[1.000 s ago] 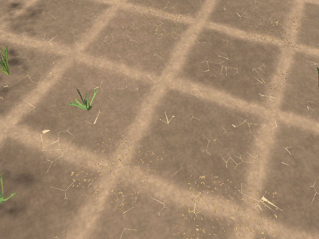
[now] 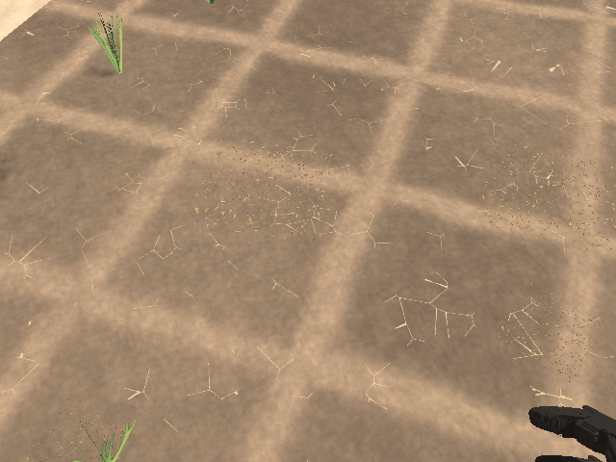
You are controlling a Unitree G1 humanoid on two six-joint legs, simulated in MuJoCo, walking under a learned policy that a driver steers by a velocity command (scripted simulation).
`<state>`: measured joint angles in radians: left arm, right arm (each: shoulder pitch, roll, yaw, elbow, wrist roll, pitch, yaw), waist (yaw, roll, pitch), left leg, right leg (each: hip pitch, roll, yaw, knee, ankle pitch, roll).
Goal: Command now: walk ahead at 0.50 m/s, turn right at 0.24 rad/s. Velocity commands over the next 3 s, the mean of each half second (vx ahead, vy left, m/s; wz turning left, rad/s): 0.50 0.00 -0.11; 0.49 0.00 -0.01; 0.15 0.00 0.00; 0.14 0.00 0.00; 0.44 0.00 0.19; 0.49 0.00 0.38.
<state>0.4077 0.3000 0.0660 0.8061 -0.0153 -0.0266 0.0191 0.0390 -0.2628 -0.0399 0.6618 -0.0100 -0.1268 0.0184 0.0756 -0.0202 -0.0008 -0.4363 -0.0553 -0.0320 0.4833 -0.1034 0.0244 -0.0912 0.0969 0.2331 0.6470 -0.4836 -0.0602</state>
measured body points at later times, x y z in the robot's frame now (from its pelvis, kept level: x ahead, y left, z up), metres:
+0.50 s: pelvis +0.27 -0.04 +0.00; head +0.30 -0.05 +0.45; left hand +0.52 +0.17 -0.06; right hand +0.22 -0.32 -0.13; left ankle +0.10 +0.11 -0.71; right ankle +0.36 -0.14 -0.73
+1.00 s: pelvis +0.53 -0.02 +0.00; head +0.56 -0.01 +0.45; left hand +0.52 +0.27 -0.13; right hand +0.76 -0.26 -0.07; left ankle +0.66 +0.08 -0.73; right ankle +0.37 -0.15 -0.72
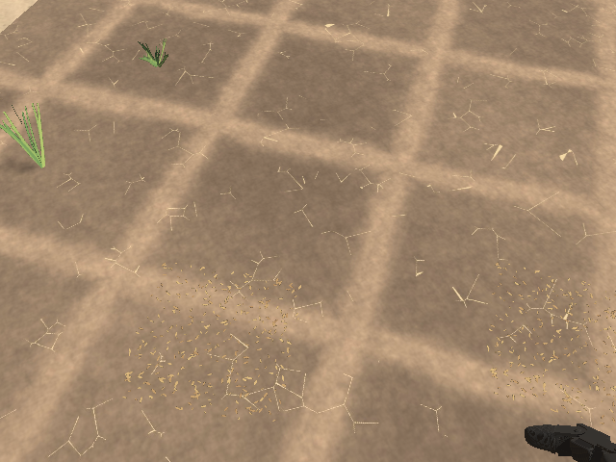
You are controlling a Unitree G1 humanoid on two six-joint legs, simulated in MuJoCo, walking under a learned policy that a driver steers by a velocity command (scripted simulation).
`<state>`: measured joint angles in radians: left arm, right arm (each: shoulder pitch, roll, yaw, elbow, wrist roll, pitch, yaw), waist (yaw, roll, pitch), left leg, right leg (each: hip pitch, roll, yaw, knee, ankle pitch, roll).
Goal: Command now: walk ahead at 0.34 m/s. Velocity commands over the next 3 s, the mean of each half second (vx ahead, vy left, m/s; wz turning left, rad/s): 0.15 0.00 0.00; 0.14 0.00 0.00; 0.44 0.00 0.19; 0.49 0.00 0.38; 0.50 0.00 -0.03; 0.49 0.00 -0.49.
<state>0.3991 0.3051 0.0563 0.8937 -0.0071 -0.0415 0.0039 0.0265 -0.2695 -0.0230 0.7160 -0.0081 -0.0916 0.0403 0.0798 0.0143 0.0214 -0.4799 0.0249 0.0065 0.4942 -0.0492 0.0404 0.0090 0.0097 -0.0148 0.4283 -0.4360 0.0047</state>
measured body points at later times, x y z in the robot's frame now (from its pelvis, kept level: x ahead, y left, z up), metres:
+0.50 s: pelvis +0.12 +0.01 +0.01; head +0.13 +0.00 +0.46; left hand +0.23 +0.28 -0.10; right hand +0.23 -0.24 -0.12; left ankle +0.12 +0.11 -0.72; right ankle +0.15 -0.13 -0.72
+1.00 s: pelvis +0.19 -0.03 +0.00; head +0.20 -0.04 +0.45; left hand +0.26 +0.24 -0.13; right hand +0.20 -0.30 -0.15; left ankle +0.12 +0.11 -0.72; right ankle +0.18 -0.13 -0.73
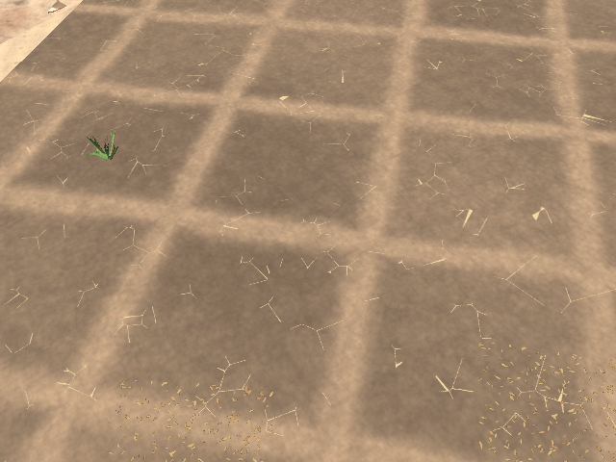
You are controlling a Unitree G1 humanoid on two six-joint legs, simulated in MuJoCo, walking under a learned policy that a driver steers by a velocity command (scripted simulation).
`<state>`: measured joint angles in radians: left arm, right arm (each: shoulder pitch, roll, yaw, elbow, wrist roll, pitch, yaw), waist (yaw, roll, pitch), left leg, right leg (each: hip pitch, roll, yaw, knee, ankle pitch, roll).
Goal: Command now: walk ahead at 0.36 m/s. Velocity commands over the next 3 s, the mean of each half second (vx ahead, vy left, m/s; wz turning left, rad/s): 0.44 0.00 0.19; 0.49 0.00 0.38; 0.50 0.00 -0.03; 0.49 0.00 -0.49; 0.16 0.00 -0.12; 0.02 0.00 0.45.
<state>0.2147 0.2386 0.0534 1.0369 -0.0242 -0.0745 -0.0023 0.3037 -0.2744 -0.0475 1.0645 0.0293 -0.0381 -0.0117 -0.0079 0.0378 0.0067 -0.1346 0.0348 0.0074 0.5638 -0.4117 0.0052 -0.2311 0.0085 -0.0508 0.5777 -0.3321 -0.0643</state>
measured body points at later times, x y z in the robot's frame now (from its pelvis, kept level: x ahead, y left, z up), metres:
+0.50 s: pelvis +0.23 +0.04 -0.02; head +0.26 +0.05 +0.43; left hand +0.16 +0.30 -0.16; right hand +0.47 -0.18 -0.12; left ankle +0.33 +0.13 -0.73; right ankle +0.01 -0.10 -0.67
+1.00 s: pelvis +0.53 +0.07 +0.00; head +0.56 +0.08 +0.45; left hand +0.67 +0.36 -0.08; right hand +0.60 -0.20 -0.14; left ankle +0.34 +0.13 -0.71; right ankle +0.67 +0.00 -0.73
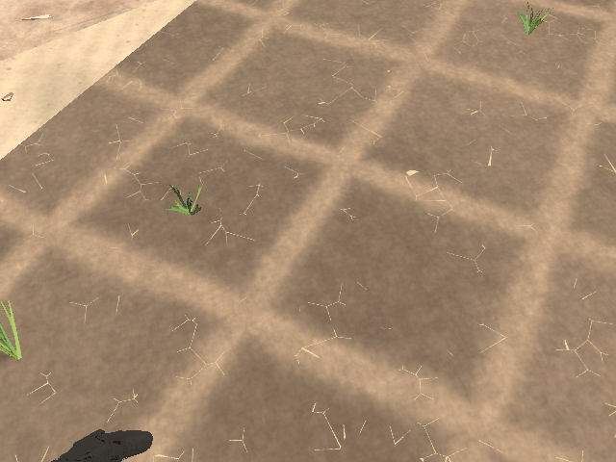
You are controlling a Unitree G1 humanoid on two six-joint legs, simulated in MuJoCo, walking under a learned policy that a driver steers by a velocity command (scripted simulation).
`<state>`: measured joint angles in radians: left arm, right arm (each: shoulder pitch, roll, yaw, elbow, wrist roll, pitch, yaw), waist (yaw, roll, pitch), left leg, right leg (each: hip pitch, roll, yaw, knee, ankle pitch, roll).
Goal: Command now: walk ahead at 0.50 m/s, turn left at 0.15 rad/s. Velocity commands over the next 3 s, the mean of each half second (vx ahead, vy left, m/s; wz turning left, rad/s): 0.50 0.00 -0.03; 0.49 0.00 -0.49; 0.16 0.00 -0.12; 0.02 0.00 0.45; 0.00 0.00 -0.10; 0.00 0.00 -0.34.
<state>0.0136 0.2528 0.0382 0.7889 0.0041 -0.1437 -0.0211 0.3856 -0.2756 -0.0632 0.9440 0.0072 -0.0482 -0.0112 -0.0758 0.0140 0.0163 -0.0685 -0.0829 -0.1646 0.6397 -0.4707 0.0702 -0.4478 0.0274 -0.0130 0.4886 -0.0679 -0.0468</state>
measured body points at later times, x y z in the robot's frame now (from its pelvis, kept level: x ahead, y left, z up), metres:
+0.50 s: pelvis +0.28 +0.03 +0.00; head +0.31 +0.04 +0.45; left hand +0.24 +0.31 -0.14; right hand +0.51 -0.21 -0.07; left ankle +0.39 +0.14 -0.73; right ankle +0.11 -0.10 -0.71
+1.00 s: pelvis +0.53 -0.02 -0.01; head +0.56 -0.04 +0.44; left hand +0.81 +0.13 -0.09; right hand +0.44 -0.30 -0.14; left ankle +0.40 +0.14 -0.72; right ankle +0.62 -0.16 -0.72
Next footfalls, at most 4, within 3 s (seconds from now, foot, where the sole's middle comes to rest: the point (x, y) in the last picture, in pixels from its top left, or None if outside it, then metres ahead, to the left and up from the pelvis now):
0.48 left None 0.43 0.14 -0.76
1.00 right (377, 375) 0.65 -0.17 -0.76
1.50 left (294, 327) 0.79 0.01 -0.76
1.94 right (393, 340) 0.74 -0.22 -0.76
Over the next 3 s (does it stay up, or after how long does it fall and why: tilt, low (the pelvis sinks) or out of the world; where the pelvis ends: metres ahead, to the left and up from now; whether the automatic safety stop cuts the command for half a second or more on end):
stays up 0.68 -0.14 0.01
